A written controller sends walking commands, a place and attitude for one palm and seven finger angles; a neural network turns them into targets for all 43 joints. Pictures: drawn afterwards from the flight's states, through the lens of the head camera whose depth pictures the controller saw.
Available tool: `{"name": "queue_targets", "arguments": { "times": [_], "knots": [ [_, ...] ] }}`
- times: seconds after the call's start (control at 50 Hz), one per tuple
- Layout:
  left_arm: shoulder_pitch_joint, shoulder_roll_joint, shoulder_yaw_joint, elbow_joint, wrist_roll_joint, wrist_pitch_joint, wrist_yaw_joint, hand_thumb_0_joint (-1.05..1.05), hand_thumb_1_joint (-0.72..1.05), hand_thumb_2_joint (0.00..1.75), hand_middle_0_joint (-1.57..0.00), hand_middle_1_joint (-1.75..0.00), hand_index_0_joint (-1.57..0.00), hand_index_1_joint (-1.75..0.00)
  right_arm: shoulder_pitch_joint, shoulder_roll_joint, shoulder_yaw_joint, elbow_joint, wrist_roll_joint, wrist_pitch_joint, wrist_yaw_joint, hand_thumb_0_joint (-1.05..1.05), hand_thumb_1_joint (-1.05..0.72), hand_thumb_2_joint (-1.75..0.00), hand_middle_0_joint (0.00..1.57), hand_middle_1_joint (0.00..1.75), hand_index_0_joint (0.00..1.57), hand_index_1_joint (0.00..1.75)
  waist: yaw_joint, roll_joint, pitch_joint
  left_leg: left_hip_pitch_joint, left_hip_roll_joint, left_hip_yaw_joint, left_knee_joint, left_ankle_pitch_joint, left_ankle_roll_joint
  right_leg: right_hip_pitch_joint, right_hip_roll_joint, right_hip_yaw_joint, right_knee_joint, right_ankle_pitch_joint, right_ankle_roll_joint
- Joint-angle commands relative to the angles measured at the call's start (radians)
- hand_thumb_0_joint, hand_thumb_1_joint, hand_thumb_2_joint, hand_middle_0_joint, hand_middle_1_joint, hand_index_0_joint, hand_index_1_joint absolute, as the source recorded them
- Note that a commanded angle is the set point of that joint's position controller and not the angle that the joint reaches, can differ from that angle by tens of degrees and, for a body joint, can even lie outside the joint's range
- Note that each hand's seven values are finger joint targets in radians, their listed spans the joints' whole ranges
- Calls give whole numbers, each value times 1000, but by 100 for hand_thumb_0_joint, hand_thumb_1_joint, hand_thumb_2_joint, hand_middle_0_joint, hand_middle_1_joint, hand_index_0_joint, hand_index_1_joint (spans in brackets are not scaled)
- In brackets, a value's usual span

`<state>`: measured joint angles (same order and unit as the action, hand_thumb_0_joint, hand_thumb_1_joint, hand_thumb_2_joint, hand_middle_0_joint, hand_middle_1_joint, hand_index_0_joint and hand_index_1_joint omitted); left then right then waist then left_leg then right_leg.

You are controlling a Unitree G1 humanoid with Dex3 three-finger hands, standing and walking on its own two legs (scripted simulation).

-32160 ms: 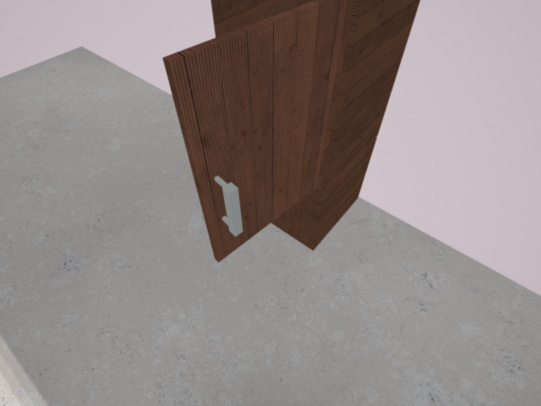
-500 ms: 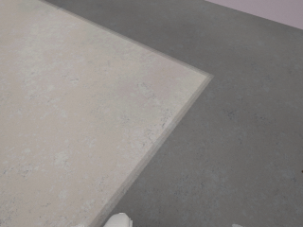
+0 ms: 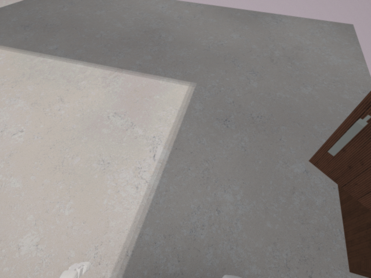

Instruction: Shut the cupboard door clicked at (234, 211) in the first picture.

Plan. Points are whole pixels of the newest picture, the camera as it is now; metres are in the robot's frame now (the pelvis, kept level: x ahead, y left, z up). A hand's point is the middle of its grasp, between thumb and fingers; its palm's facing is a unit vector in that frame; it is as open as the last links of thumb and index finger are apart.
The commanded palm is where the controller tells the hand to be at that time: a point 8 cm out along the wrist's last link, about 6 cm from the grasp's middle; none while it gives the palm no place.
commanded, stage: turn to face it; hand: left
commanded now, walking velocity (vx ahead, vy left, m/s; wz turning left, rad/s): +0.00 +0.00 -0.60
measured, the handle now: (349, 135) +0.55 -0.50 -0.10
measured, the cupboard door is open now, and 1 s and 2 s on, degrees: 53 53 53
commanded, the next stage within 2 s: take the last steps up to it in 1.50 s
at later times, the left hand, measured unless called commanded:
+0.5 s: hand (123, 277) +0.14 +0.16 -0.17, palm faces -0.22 -0.95 -0.20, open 7.4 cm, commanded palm none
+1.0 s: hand (168, 219) +0.28 +0.06 -0.15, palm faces -0.56 -0.77 -0.29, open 7.4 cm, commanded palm none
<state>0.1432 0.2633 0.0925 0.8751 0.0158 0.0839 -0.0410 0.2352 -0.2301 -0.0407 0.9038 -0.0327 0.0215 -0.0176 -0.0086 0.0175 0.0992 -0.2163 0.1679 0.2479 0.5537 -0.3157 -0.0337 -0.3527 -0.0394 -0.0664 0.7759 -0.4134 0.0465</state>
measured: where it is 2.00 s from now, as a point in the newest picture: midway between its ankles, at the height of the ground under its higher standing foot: outside the picture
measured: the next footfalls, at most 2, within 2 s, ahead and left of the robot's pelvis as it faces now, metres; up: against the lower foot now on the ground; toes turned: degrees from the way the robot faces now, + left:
right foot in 0.04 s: +0.03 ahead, -0.12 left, +0.00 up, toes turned -7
left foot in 0.54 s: +0.11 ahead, +0.10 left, +0.00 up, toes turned -16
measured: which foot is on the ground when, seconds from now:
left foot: down 0.00-0.04, up 0.06-0.52, down 0.54-0.98, up 1.00-1.00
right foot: up 0.00-0.02, down 0.04-0.54, up 0.56-0.94, down 0.96-1.00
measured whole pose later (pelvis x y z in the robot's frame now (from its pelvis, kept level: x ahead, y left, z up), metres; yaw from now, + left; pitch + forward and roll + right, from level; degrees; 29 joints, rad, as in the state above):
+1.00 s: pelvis +0.05 -0.04 -0.02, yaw -36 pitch +0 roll +0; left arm 0.11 0.25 0.07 0.87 0.02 0.04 -0.03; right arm 0.26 -0.27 -0.05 0.93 -0.02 0.04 -0.01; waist -0.02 0.05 0.10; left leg -0.25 0.18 0.23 0.78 -0.49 -0.06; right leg -0.32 0.00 -0.08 0.65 -0.36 -0.03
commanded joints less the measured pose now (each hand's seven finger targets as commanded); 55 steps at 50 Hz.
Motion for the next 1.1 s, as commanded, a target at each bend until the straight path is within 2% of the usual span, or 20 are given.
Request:
{"name": "queue_targets", "arguments": {
  "times": [0.0, 0.02, 0.04, 0.06, 0.1, 0.16, 0.38, 0.46, 0.48, 0.5, 0.52, 0.54, 0.64, 0.76, 0.88, 0.92, 0.94, 0.96, 0.98, 1.08],
  "knots": [
    [145, 129, 18, -44, 9, -53, 9, 0, 90, 90, -20, -30, -20, -30, -23, -187, -61, -69, 19, -11, 2, 0, -90, -90, 20, 30, 20, 30, 72, 11, -195, -55, 111, -53, 160, 250, 22, 303, -46, 60, -384, 341, -67],
    [184, 250, 40, -32, 18, -67, 26, 0, 90, 90, -20, -30, -20, -30, -47, -90, -36, -117, 21, -7, 7, 0, -90, -90, 20, 30, 20, 30, 96, -349, -170, -359, -54, -20, 403, -291, -41, 427, -300, 434, -441, 639, -174],
    [214, 274, 39, -23, 0, -61, 40, 0, 90, 90, -20, -30, -20, -30, -85, -120, -30, -133, 18, 10, -5, 0, -90, -90, 20, 30, 20, 30, 114, -320, -173, -393, -76, -167, 565, -353, -38, 341, -374, 488, -441, 758, -254],
    [172, 244, 32, -35, -2, -58, 45, 0, 90, 90, -20, -30, -20, -30, -91, -118, -32, -121, 20, 19, -6, 0, -90, -90, 20, 30, 20, 30, 83, -225, -118, -414, -57, -236, 635, -265, -33, 278, -339, 433, -465, 621, -259],
    [45, 181, 20, -64, -4, -60, 52, 0, 90, 90, -20, -30, -20, -30, -76, -136, -41, -88, 15, 21, -7, 0, -90, -90, 20, 30, 20, 30, 34, -276, -77, -436, -47, -265, 669, -128, -45, 225, -240, 389, -489, 465, -210],
    [22, 140, 8, -76, -4, -73, 53, 0, 90, 90, -20, -30, -20, -30, -35, -120, -36, -63, 12, 17, 4, 0, -90, -90, 20, 30, 20, 30, 3, -168, -148, -365, -58, -250, 589, -30, -63, 244, -171, 277, -432, 585, -199],
    [83, 165, 25, -50, 9, -68, 50, 0, 90, 90, -20, -30, -20, -30, -123, -98, -31, -111, 22, 9, -6, 0, -90, -90, 20, 30, 20, 30, 34, -152, -128, -281, -122, -258, 292, -105, -59, 223, -173, 456, -412, 562, -256],
    [29, 162, 27, -57, 2, -58, 51, 0, 90, 90, -20, -30, -20, -30, -23, -98, -27, -83, 32, -10, -16, 0, -90, -90, 20, 30, 20, 30, -14, -146, -171, -22, -156, -248, -55, 57, -41, 119, -108, 460, -300, 582, -179],
    [20, 133, 21, -63, -6, -55, 50, 0, 90, 90, -20, -30, -20, -30, 18, -126, -32, -69, 30, -20, -20, 0, -90, -90, 20, 30, 20, 30, -32, -78, -202, 119, -103, -267, -178, 152, -31, 45, -44, 406, -232, 497, -130],
    [65, 78, 11, -74, -18, -51, 44, 0, 90, 90, -20, -30, -20, -30, 27, -211, -43, -75, 17, -31, -23, 0, -90, -90, 20, 30, 20, 30, -22, 158, -243, 260, 116, -475, -256, 272, 40, -118, 93, 289, -79, 182, -70],
    [63, 69, 3, -81, -12, -55, 38, 0, 90, 90, -20, -30, -20, -30, 42, -257, -52, -91, 16, -21, -22, 0, -90, -90, 20, 30, 20, 30, -25, 290, -224, 242, 293, -598, -242, 465, 141, -188, 112, 149, 145, -213, -29],
    [51, 91, 10, -86, -2, -50, 36, 0, 90, 90, -20, -30, -20, -30, 37, -244, -44, -104, 3, -14, -24, 0, -90, -90, 20, 30, 20, 30, -29, 194, -192, 161, 322, -573, -225, 499, 204, -175, 72, 145, 298, -227, -25],
    [40, 73, 16, -53, 4, -29, 9, 0, 90, 90, -20, -30, -20, -30, -25, -165, -23, -112, 2, -25, -32, 0, -90, -90, 20, 30, 20, 30, 7, 149, -125, 164, 149, -276, -180, 685, 138, -230, 26, 90, 423, -46, 18],
    [-48, 43, 1, -81, 1, -25, 0, 0, 90, 90, -20, -30, -20, -30, 62, -180, -38, -64, 4, -23, -24, 0, -90, -90, 20, 30, 20, 30, -34, 169, -147, 249, 170, -185, -146, 717, 150, -202, 1, 22, 224, -18, 15],
    [-29, 47, -3, -84, 2, -37, 0, 0, 90, 90, -20, -30, -20, -30, 17, -214, -56, -54, 3, -16, -9, 0, -90, -90, 20, 30, 20, 30, -10, 214, -131, 157, 192, -113, -72, 607, 116, -10, 29, -43, -81, 41, -29],
    [95, 100, 6, -45, 6, -53, 7, 0, 90, 90, -20, -30, -20, -30, -6, -212, -58, -60, 15, -16, -1, 0, -90, -90, 20, 30, 20, 30, 63, 106, -177, 28, 141, -56, 125, 516, 44, 242, 19, -14, -318, 275, -62],
    [204, 212, 27, -21, 15, -69, 22, 0, 90, 90, -20, -30, -20, -30, -22, -143, -43, -91, 25, -14, 6, 0, -90, -90, 20, 30, 20, 30, 117, -198, -235, -201, 19, -5, 369, 122, -18, 451, -195, 282, -390, 583, -144],
    [240, 283, 39, 2, 0, -70, 38, 0, 90, 90, -20, -30, -20, -30, -74, -110, -27, -133, 25, -4, -1, 0, -90, -90, 20, 30, 20, 30, 120, -335, -219, -372, -100, -91, 584, -373, -50, 440, -364, 497, -381, 991, -257],
    [216, 268, 33, -2, -6, -69, 49, 0, 90, 90, -20, -30, -20, -30, -54, -131, -23, -120, 27, 11, -11, 0, -90, -90, 20, 30, 20, 30, 97, -253, -214, -381, -66, -228, 665, -337, -40, 384, -377, 458, -402, 869, -297],
    [21, 140, -2, -60, -8, -75, 54, 0, 90, 90, -20, -30, -20, -30, -20, -114, -31, -51, 13, 26, 3, 0, -90, -90, 20, 30, 20, 30, -1, -165, -133, -335, -53, -252, 640, -37, -62, 186, -171, 256, -439, 626, -198]
  ]
}}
